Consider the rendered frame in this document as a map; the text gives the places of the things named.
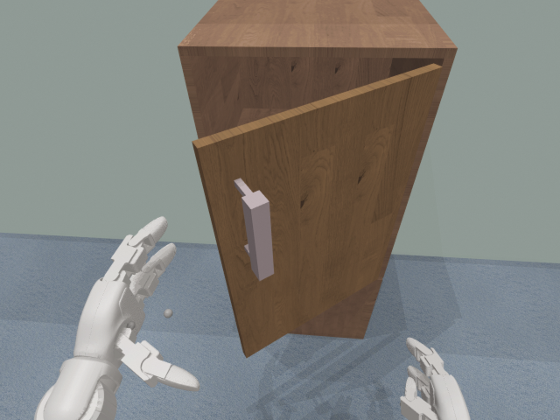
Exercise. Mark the handle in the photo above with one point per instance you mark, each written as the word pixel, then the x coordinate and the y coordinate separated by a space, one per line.
pixel 256 209

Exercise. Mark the right robot hand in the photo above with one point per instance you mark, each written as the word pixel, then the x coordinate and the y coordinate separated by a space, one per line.
pixel 440 393

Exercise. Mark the left robot hand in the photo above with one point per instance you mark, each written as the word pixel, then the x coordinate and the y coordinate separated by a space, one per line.
pixel 118 298

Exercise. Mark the cupboard door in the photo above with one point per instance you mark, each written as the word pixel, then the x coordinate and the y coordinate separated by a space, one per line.
pixel 334 172

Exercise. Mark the robot left forearm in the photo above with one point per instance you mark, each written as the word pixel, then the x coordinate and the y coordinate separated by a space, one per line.
pixel 85 390

